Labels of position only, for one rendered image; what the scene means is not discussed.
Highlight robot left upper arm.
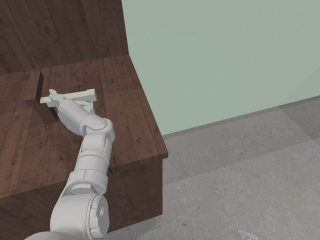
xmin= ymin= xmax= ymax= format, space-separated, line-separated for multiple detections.
xmin=24 ymin=193 xmax=110 ymax=240

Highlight counter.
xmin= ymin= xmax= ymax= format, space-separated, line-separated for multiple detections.
xmin=0 ymin=0 xmax=169 ymax=240

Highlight left robot hand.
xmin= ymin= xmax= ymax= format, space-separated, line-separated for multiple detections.
xmin=49 ymin=89 xmax=96 ymax=136

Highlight tap lever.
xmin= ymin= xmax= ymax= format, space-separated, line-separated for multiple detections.
xmin=40 ymin=89 xmax=97 ymax=108

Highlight left robot forearm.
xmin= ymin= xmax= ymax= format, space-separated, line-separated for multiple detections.
xmin=50 ymin=114 xmax=116 ymax=231

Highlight right robot hand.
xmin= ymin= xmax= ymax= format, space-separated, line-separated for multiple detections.
xmin=237 ymin=230 xmax=258 ymax=240

